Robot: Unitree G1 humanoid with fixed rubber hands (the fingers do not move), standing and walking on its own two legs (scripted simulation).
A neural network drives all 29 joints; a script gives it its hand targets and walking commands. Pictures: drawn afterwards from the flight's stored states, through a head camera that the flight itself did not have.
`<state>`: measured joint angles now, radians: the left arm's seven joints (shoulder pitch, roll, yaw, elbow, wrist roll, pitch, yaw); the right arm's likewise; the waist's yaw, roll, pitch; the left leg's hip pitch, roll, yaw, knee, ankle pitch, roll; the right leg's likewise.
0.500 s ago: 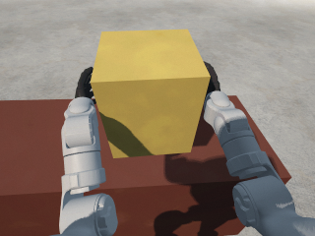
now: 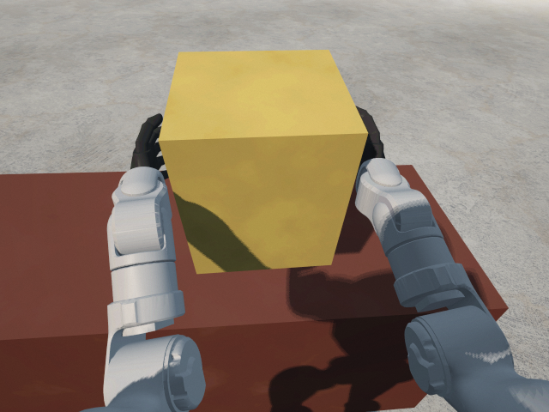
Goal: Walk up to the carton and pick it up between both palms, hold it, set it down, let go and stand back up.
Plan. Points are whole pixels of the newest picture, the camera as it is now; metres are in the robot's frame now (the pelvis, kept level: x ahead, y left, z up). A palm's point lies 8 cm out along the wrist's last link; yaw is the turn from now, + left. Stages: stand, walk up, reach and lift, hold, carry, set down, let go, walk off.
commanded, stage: hold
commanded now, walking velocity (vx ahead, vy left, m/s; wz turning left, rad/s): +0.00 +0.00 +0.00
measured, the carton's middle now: (260, 165) +0.40 +0.01 +0.19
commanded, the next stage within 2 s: none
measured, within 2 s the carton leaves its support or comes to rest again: neither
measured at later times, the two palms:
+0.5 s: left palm (146, 174) +0.36 +0.16 +0.21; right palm (367, 162) +0.37 -0.14 +0.21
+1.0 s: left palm (146, 174) +0.37 +0.16 +0.21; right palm (366, 162) +0.37 -0.14 +0.21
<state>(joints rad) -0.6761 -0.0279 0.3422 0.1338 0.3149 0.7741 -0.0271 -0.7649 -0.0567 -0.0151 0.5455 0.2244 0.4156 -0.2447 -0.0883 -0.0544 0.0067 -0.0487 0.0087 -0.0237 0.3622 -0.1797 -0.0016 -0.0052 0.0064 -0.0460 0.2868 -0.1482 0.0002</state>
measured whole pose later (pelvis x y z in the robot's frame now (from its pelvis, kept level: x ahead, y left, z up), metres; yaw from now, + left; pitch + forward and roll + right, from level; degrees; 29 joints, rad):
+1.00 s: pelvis +0.00 +0.00 +0.00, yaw +0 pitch -8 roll -1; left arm -0.67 -0.03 0.34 0.13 0.32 0.78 -0.03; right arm -0.76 -0.06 -0.01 0.54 0.23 0.42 -0.25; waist -0.09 -0.06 0.01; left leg -0.04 0.01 -0.03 0.36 -0.18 0.00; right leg 0.00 0.00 -0.05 0.29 -0.15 0.00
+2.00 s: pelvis +0.00 +0.00 +0.00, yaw +0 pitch -8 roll -1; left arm -0.67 -0.03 0.34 0.14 0.31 0.77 -0.03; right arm -0.76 -0.06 -0.01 0.54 0.23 0.42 -0.25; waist -0.09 -0.05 0.00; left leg -0.05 0.01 -0.02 0.37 -0.18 0.00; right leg -0.01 0.01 -0.04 0.29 -0.15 0.00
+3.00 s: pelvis +0.00 -0.01 +0.00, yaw +1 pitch -7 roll -1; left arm -0.69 -0.01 0.37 0.17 0.31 0.76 -0.05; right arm -0.79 -0.04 -0.02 0.57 0.21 0.42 -0.26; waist -0.09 -0.07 0.00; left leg -0.06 0.01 -0.04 0.35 -0.17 -0.01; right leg -0.01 0.01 -0.06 0.28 -0.15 -0.01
